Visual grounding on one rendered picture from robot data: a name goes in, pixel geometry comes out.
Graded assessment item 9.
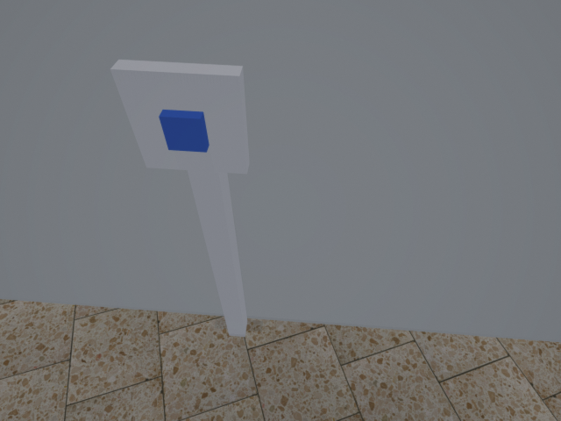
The button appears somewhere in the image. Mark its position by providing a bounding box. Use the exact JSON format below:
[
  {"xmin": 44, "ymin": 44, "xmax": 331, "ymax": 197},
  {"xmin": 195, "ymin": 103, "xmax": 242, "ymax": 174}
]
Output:
[{"xmin": 159, "ymin": 110, "xmax": 209, "ymax": 153}]

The panel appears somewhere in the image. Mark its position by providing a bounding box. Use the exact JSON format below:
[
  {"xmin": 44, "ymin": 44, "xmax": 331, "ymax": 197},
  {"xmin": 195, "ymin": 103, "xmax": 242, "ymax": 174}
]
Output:
[{"xmin": 110, "ymin": 60, "xmax": 250, "ymax": 337}]

